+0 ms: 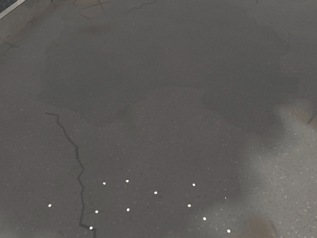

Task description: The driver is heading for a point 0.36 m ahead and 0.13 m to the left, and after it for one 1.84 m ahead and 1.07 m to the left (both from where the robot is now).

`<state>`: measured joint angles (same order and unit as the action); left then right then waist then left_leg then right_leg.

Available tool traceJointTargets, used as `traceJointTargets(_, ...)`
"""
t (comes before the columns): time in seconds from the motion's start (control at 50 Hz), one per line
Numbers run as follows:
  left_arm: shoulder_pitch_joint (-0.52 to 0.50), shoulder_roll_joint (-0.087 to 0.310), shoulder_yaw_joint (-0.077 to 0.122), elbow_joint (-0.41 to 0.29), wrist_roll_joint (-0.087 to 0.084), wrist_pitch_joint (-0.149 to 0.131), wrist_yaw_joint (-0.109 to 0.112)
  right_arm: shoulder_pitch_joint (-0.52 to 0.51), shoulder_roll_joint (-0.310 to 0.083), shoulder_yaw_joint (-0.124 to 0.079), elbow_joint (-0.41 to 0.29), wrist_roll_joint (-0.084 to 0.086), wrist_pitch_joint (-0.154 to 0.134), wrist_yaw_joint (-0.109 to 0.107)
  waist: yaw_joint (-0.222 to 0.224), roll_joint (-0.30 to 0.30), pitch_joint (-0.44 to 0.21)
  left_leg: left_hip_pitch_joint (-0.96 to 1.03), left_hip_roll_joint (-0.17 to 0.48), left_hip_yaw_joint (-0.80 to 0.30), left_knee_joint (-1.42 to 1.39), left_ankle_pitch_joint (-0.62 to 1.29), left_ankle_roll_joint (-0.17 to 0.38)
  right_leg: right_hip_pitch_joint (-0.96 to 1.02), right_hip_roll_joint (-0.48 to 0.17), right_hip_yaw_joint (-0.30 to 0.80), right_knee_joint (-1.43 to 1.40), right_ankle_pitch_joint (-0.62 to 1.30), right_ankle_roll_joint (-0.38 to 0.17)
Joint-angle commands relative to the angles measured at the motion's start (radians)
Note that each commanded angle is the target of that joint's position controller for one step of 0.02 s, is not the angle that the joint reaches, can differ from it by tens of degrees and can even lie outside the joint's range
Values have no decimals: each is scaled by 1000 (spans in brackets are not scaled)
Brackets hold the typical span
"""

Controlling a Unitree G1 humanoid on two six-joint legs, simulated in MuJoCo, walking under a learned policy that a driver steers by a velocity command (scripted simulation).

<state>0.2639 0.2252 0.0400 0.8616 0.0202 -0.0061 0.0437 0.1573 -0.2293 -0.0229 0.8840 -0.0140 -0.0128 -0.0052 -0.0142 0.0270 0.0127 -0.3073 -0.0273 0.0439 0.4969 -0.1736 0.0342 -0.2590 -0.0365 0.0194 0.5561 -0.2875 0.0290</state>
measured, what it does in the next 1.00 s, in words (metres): steps on the spot, turning left: right foot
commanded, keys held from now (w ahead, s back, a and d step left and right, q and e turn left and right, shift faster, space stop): q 0.66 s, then w+q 0.34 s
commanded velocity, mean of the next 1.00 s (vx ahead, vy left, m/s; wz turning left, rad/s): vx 0.09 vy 0.00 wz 0.48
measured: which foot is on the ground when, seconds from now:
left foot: down 0.00-0.70, up 0.72-1.00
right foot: down 0.00-0.26, up 0.28-0.68, down 0.70-1.00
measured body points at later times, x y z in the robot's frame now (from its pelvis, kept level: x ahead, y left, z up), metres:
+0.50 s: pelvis +0.03 +0.01 +0.01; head +0.07 +0.04 +0.45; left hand +0.13 +0.32 -0.10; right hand +0.23 -0.23 -0.09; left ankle +0.05 +0.09 -0.73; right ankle +0.06 -0.15 -0.67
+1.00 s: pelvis +0.08 +0.01 +0.01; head +0.10 +0.00 +0.46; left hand -0.01 +0.29 -0.09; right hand +0.36 -0.15 -0.08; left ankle +0.05 +0.18 -0.66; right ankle +0.10 -0.13 -0.73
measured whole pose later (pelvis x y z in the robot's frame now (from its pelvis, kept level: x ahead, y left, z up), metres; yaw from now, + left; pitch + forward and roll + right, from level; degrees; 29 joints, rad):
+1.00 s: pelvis +0.08 +0.01 +0.01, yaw +33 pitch +2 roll +0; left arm 0.33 0.27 0.07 0.74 0.01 -0.07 0.03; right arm 0.22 -0.32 -0.10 0.67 0.02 0.01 0.02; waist 0.05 0.03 -0.02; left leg -0.63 0.05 -0.05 0.98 -0.18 -0.06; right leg -0.09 -0.04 -0.07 0.30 -0.24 0.00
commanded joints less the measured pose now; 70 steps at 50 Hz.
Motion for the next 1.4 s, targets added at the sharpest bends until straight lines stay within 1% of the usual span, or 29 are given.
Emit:
traceJointTargets(0.02,-5,152,38,-49,-11,-28,11,-50,-136,-34,-64,12,-7,-6,13,-87,25,-41,53,-91,-52,-85,42,-13,-42,43,-124,-20,-38)
traceJointTargets(0.12,66,191,65,-57,-14,-11,44,-67,-122,-49,-105,26,2,-1,46,-115,-57,-151,17,-69,148,120,35,111,-155,104,-84,263,-122)
traceJointTargets(0.18,0,192,71,-92,-20,-2,55,-35,-108,-56,-123,21,20,11,26,-183,-75,-187,19,-37,259,-101,24,121,-287,176,-83,410,-190)
traceJointTargets(0.22,-66,196,74,-116,-29,1,55,-12,-104,-59,-130,25,30,22,2,-169,-58,-123,27,-22,210,-167,44,53,-293,142,-54,387,-173)
traceJointTargets(0.24,-66,200,78,-115,-29,2,52,4,-118,-67,-129,26,32,24,-8,-119,-56,-36,25,-39,127,-56,63,-12,-244,76,-1,305,-127)
traceJointTargets(0.26,-30,179,77,-127,-16,0,48,5,-217,-96,-139,20,33,14,22,95,-55,40,127,-257,-1,188,124,-117,-110,-71,185,153,-36)
traceJointTargets(0.28,-113,147,63,-168,-5,-2,46,86,-275,-109,-137,7,28,13,-39,281,-78,192,277,-582,-133,357,278,-335,70,-101,440,-216,44)
traceJointTargets(0.3,-131,128,56,-178,-9,-7,40,140,-251,-92,-135,-8,7,17,-60,224,-157,297,346,-669,-151,415,336,-417,70,52,635,-414,39)
traceJointTargets(0.34,-97,140,58,-155,-22,-5,33,46,-231,-87,-174,14,-18,10,-13,32,-149,279,307,-542,-103,449,282,-448,34,94,719,-310,28)
traceJointTargets(0.36,-102,154,62,-153,-13,-4,38,12,-224,-84,-184,27,-14,1,-2,-3,-136,247,285,-499,-108,436,252,-438,16,101,675,-241,31)
traceJointTargets(0.5,-134,113,46,-170,-24,-12,27,8,-231,-95,-214,29,30,-34,1,78,-130,168,173,-444,-154,218,202,-266,65,80,299,-98,63)
traceJointTargets(0.62,-135,146,54,-180,-34,-29,-2,-20,-231,-102,-248,31,50,-31,-2,138,-102,97,157,-549,-171,89,181,-123,89,84,92,-65,43)
traceJointTargets(0.68,-54,154,64,-159,-36,-43,-19,-41,-221,-100,-266,48,62,-36,47,120,-122,45,101,-548,-121,-23,125,58,79,57,-173,84,-1)
traceJointTargets(0.7,-15,196,77,-150,-28,-41,-16,-24,-188,-89,-273,45,63,-38,49,48,-137,-90,44,-495,-38,-260,72,203,-40,141,-229,66,-50)
traceJointTargets(0.72,-5,256,87,-162,-8,-30,-7,10,-133,-76,-275,40,58,-34,27,-168,-130,-291,-99,-292,218,-433,13,293,-245,374,-284,-112,-154)
traceJointTargets(0.74,-26,284,93,-172,34,-36,-18,-25,-186,-93,-310,38,37,-28,27,-300,-49,-433,-89,-230,397,-400,1,170,-361,586,-373,-281,-257)
traceJointTargets(0.76,-89,236,82,-200,25,-47,-14,-23,-242,-107,-301,30,26,-24,6,-240,-5,-447,-20,-231,503,-307,-13,137,-340,537,-383,-339,-253)
traceJointTargets(0.78,-122,198,72,-207,1,-52,-5,7,-251,-114,-276,26,25,-18,-6,-209,6,-457,-10,-208,551,-233,-32,142,-281,443,-382,-317,-208)
traceJointTargets(0.82,-105,176,60,-209,-20,-56,7,38,-208,-106,-252,19,26,-7,7,-171,-2,-481,13,-164,667,-140,-70,175,-229,318,-375,-223,-173)
traceJointTargets(0.94,37,207,68,-188,-10,-73,-2,-71,-146,-79,-316,35,2,18,89,-162,39,-524,73,-106,534,-8,-104,224,-228,148,-423,-112,-194)
traceJointTargets(1.08,57,257,88,-164,-42,-78,-35,-106,-111,-54,-348,39,-11,49,87,-163,69,-257,88,-17,219,-67,-38,129,-258,0,-409,-13,-192)
traceJointTargets(1.12,61,265,90,-148,-57,-70,-47,-78,-124,-56,-346,41,-14,52,59,-156,73,-166,68,8,140,-103,6,124,-281,-2,-374,9,-193)
traceJointTargets(1.16,61,234,73,-131,-58,-65,-53,119,-182,-93,-282,42,-17,43,-56,-96,-19,173,-5,49,17,-36,56,34,-224,-79,-126,297,-153)
traceJointTargets(1.18,63,180,48,-138,-40,-70,-53,283,-245,-120,-251,39,-17,31,-137,-7,-141,435,82,-78,12,-45,85,-110,-160,-152,169,268,-98)
traceJointTargets(1.2,96,73,10,-205,-15,-89,-59,345,-389,-135,-253,23,-22,17,-94,326,-251,687,389,-604,-104,-163,244,-491,0,-135,590,-260,-20)
traceJointTargets(1.22,43,170,33,-190,-51,-109,-54,349,-311,-116,-262,20,-43,22,-144,180,-282,620,448,-774,-224,-240,295,-579,16,54,750,-286,-23)
traceJointTargets(1.24,-8,217,50,-204,-76,-113,-53,296,-261,-94,-251,12,-54,26,-117,143,-163,526,424,-609,-214,-109,253,-613,-26,73,775,-209,-44)
traceJointTargets(1.3,14,194,52,-173,-41,-79,-50,106,-152,-60,-256,10,-62,26,-5,105,-44,256,291,-233,-224,338,160,-451,-98,64,639,-15,-34)
traceJointTargets(1.4,34,123,41,-158,-34,-37,-45,39,-154,-65,-223,-7,-84,-5,49,51,-10,162,251,3,-276,642,135,-366,-31,53,466,168,8)
Velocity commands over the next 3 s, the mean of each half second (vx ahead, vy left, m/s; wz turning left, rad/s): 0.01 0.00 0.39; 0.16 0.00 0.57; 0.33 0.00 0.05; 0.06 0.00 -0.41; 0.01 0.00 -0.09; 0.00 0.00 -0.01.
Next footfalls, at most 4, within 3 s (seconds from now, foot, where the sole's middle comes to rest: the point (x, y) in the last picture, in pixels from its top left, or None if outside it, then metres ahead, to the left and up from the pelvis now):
0.70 right None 0.14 -0.11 -0.77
1.18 left None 0.12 0.24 -0.77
1.66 right None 0.41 0.21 -0.77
2.04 left None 0.30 0.44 -0.77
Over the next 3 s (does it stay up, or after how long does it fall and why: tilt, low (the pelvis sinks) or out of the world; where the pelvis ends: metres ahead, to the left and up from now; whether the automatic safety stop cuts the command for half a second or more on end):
stays up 0.32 0.34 0.00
